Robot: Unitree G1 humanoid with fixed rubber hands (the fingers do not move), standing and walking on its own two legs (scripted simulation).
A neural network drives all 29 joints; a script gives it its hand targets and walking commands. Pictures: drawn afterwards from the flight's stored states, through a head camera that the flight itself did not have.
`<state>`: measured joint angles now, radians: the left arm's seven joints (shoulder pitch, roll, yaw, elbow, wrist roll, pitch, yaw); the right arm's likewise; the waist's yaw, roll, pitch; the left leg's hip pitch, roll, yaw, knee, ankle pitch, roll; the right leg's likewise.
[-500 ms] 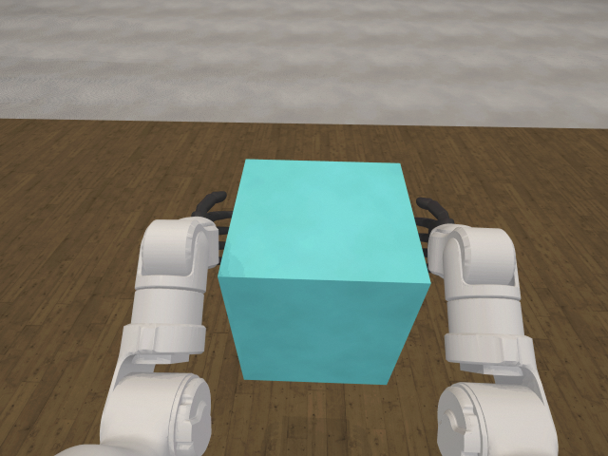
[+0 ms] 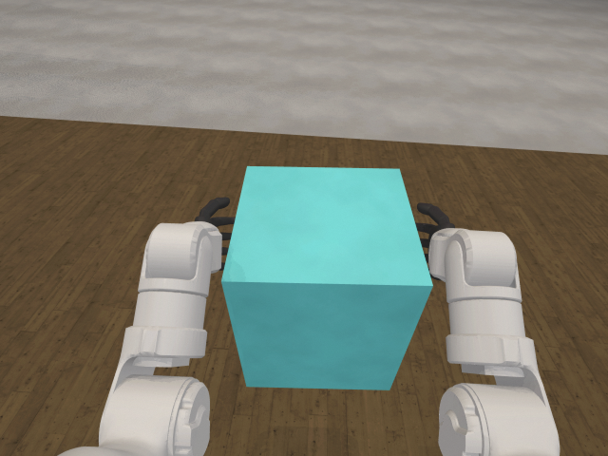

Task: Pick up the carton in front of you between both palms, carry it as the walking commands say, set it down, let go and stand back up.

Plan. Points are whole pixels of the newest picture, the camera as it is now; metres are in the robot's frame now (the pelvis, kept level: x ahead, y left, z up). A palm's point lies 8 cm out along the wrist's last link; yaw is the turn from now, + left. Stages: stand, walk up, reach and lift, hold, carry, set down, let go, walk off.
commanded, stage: carry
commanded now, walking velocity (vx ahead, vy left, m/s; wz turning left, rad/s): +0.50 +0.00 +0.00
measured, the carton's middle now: (320, 281) +0.35 +0.01 +0.06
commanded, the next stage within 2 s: none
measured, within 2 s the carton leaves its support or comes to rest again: neither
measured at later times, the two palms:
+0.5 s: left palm (269, 171) +0.58 +0.11 +0.07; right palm (430, 186) +0.58 -0.19 +0.06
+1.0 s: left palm (264, 106) +0.88 +0.16 +0.05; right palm (387, 111) +0.88 -0.14 +0.05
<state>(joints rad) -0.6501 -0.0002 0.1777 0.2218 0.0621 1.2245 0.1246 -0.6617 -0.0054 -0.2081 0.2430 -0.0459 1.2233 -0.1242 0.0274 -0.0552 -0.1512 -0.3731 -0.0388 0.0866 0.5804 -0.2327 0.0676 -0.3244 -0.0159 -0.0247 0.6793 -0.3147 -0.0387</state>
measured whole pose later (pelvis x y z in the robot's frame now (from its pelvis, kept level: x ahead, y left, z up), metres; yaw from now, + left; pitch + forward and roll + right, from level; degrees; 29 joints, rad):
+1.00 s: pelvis +0.52 -0.01 -0.08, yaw +0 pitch +4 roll +0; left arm -0.67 0.03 0.19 0.13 0.00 1.16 0.13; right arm -0.65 0.04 -0.22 0.09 -0.09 1.18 -0.13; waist 0.03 -0.03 -0.06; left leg -0.51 -0.05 0.11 0.61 -0.07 0.13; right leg -0.31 0.06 -0.01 1.18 -0.54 -0.05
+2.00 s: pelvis +1.14 -0.01 -0.15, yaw -1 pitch +4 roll -1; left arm -0.62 -0.01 0.18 0.05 0.02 1.15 0.13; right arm -0.60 0.03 -0.21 0.00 -0.08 1.18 -0.13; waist 0.07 0.02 -0.08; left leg -0.48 -0.03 0.11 0.43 0.16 0.10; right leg -0.12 0.10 -0.06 0.76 -0.50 -0.09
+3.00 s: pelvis +1.73 -0.03 -0.20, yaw +0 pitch +5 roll +0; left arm -0.60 -0.03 0.19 0.03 0.03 1.13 0.13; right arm -0.57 0.03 -0.20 -0.03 -0.07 1.17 -0.13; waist 0.08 0.01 -0.04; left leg -0.65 0.00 0.06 0.60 0.06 0.06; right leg -0.15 0.09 -0.06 0.55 -0.38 -0.11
